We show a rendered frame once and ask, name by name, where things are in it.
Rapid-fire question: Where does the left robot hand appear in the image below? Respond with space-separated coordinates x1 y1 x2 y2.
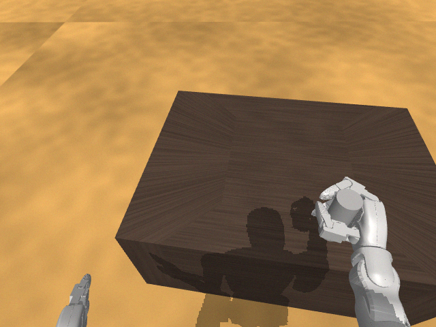
56 274 91 327

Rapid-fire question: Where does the can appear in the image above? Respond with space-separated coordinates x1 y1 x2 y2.
318 189 363 242

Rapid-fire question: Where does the right robot arm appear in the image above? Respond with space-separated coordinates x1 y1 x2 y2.
349 246 411 327

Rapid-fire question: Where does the right robot hand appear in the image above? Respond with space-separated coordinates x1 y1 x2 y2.
311 176 388 251

